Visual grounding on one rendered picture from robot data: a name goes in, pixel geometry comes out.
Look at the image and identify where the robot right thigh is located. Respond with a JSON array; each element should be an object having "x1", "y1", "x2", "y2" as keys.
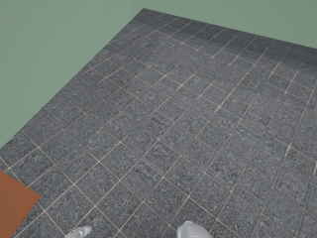
[{"x1": 176, "y1": 222, "x2": 212, "y2": 238}]

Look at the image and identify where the left robot hand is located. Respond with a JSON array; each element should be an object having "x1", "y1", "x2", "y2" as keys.
[{"x1": 65, "y1": 225, "x2": 92, "y2": 238}]

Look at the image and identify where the cabinet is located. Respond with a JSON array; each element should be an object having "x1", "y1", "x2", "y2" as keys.
[{"x1": 0, "y1": 171, "x2": 41, "y2": 238}]

